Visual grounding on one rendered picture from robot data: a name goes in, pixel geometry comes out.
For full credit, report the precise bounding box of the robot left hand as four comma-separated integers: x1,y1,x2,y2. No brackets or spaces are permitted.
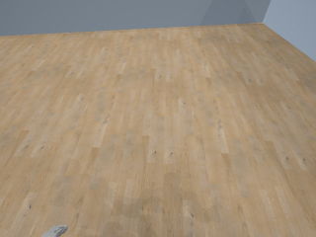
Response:
41,224,68,237

